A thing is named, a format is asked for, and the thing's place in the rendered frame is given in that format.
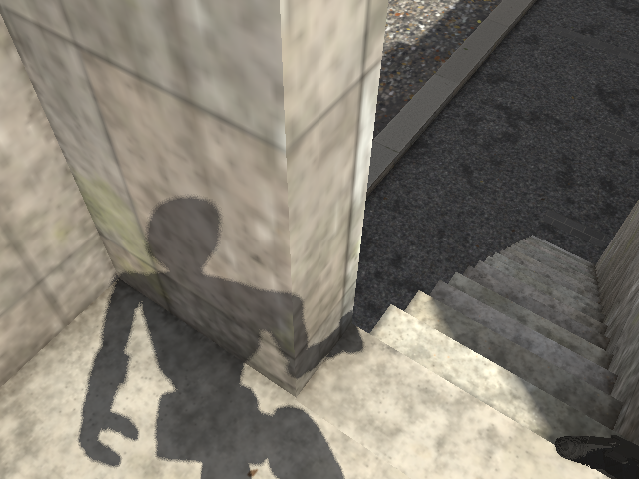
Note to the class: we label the right robot hand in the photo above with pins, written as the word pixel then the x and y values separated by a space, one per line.
pixel 617 456

